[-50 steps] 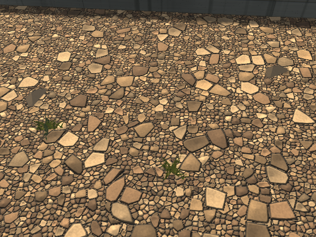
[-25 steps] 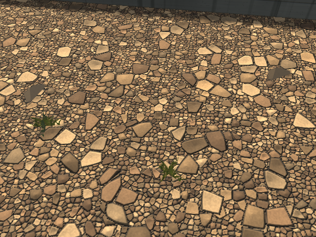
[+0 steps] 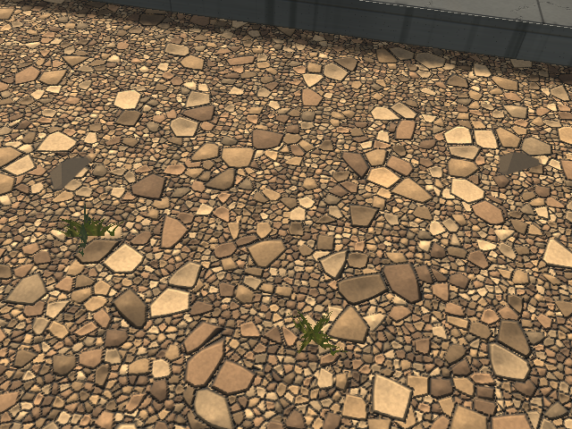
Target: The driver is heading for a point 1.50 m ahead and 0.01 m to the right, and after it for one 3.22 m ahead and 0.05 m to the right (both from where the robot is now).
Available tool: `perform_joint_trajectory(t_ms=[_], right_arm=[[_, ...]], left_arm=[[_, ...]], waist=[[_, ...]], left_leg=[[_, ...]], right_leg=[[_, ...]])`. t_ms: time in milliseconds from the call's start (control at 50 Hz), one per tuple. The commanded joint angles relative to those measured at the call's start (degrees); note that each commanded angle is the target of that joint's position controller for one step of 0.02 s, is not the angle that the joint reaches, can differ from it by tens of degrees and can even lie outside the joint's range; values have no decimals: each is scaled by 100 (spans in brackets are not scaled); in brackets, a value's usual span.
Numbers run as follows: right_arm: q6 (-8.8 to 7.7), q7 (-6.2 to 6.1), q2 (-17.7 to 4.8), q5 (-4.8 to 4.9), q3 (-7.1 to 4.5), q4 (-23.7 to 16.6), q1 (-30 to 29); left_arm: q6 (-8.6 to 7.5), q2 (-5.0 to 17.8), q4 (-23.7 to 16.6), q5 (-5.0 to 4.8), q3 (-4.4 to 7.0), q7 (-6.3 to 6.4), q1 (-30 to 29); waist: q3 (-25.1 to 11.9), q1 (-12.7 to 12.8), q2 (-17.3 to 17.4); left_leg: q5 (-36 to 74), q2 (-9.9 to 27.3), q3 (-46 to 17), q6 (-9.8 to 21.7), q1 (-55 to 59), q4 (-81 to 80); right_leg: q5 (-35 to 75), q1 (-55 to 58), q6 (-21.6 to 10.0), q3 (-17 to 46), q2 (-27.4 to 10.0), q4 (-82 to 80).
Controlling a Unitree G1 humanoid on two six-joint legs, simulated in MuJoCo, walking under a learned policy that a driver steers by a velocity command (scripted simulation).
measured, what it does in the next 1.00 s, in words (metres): walks ahead: left foot, then right foot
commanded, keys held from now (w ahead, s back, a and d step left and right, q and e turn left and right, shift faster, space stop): w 1.00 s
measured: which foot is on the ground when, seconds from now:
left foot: up 0.00-0.02, down 0.04-0.56, up 0.58-1.00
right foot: down 0.00-0.04, up 0.06-0.54, down 0.56-1.00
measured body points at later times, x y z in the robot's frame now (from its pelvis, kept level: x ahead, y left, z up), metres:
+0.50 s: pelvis +0.22 +0.02 -0.01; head +0.25 +0.02 +0.44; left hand +0.45 +0.23 -0.11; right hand +0.12 -0.22 -0.14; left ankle +0.05 +0.12 -0.73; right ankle +0.42 -0.12 -0.70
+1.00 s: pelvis +0.51 -0.01 +0.01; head +0.53 -0.01 +0.46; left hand +0.48 +0.25 -0.13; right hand +0.70 -0.25 -0.10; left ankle +0.71 +0.16 -0.68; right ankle +0.43 -0.10 -0.73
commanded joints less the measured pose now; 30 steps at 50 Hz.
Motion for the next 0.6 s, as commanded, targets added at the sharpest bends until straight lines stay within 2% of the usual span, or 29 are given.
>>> perform_joint_trajectory(t_ms=[20, 40, 60, 80, 100, 120, 140, 160, 180, 200, 260, 340, 420, 480, 520, 540, 560, 580, 600], right_arm=[[-35, 20, -440, 3, -215, 211, 1075], [-42, -19, -819, -19, -355, 361, 1923], [-88, -12, -1464, -84, -444, 369, 2624], [-195, 38, -1087, -210, -275, 368, 2269], [-266, 62, -842, -172, -175, 169, 1618], [-288, 106, -615, -161, -81, -5, 1074], [-282, 148, -562, -181, -32, -102, 785], [-262, 158, -465, -205, 14, -120, 743], [-230, 144, -395, -218, 44, -81, 878], [-212, 113, -416, -224, 55, -26, 1083], [-175, -2, -639, -249, 44, 17, 1440], [-106, -98, -700, -254, 46, -97, 1581], [-65, -118, -730, -182, 12, -40, 1957], [-4, -133, -804, -157, -44, -28, 1988], [30, -140, -971, -180, -101, -97, 1819], [69, -136, -1039, -208, -125, -126, 1715], [101, -124, -999, -229, -101, -195, 1573], [83, -99, -776, -307, -3, -365, 1596], [-70, -10, 178, -204, 235, -335, 2424]], left_arm=[[-59, 809, -323, -10, 103, -27, -269], [-98, 585, -454, 4, 27, -47, -589], [-208, 25, -709, 27, -109, -36, -595], [-313, 121, -777, -99, -78, -51, -661], [-366, 319, -867, -199, -45, -92, -817], [-381, 462, -875, -169, -9, -100, -902], [-375, 509, -851, -84, 47, -71, -920], [-328, 585, -834, -34, 106, -62, -891], [-272, 567, -797, -33, 130, -78, -842], [-220, 480, -798, -31, 127, -94, -893], [-136, 360, -1054, 20, 109, -102, -1547], [-170, 279, -1420, 18, 32, -163, -2578], [-220, 290, -1644, -25, -31, -292, -3270], [-289, 355, -1815, -41, -47, -416, -3523], [-317, 597, -1768, -35, 52, -439, -3102], [-317, 818, -1607, -38, 163, -417, -2445], [-295, 1087, -1274, -47, 306, -372, -1343], [-258, 1572, -1040, 46, 424, -295, -257], [-258, 1733, -918, 171, 411, -344, -11]], waist=[[320, -805, -238], [30, -1233, 487], [-470, -1235, 2072], [-404, -957, 1564], [142, -694, 1080], [360, -498, 708], [427, -349, 520], [432, -250, 573], [402, -218, 650], [415, -225, 642], [533, -299, 495], [674, -507, 529], [847, -664, 547], [841, -570, 619], [408, -225, 843], [-45, 145, 985], [-658, 672, 992], [-1543, 922, 248], [-2508, 342, -1349]], left_leg=[[656, -544, 465, -37, 1947, -657], [209, 247, -724, 261, 2753, -1297], [-541, 1814, -3730, 1107, 3576, -2556], [-1155, 2154, -4821, 1367, 3233, -2988], [-1222, 2096, -4144, 1196, 2768, -2921], [-720, 1776, -3237, 951, 2339, -2942], [-89, 1509, -2583, 771, 1991, -3012], [480, 1226, -2000, 612, 1747, -3070], [948, 1049, -1618, 539, 1661, -3100], [1444, 969, -1387, 548, 1655, -3116], [2307, 1013, -1134, 673, 1798, -3210], [2389, 911, -802, 626, 1799, -3368], [2357, 1033, -627, 626, 2241, -3334], [2979, 1241, -539, 572, 2770, -2981], [4771, 1281, -459, 463, 2973, -2327], [5789, 1200, -362, 388, 2964, -1547], [5976, 942, -194, 219, 2424, -286], [3899, 552, -38, 49, 878, 1689], [-971, -635, -590, -234, -1136, 3636]], right_leg=[[1046, -1889, -808, 659, -767, -62], [1578, -2472, -474, 90, -330, 1697], [-316, -3806, -137, -253, 415, 3944], [-771, -4302, -277, 679, 274, 5142], [-280, -4720, -472, 762, -88, 5444], [363, -4583, -558, 643, -394, 5269], [803, -4349, -570, 556, -579, 4905], [1034, -4006, -548, 486, -703, 4576], [1185, -3809, -504, 388, -726, 4384], [1284, -3806, -437, 280, -727, 4256], [1689, -4297, -210, 170, -758, 3614], [2472, -4239, -92, 12, -606, 2088], [2653, -4111, -175, -132, -414, 1217], [2306, -3973, -382, -153, -310, 827], [1919, -3088, -570, -328, -9, 756], [1788, -2217, -706, -459, 215, 777], [1903, -743, -888, -433, 266, 737], [1718, 1227, -1264, 1042, -966, 879], [399, 2823, -2222, 4167, -2296, -134]])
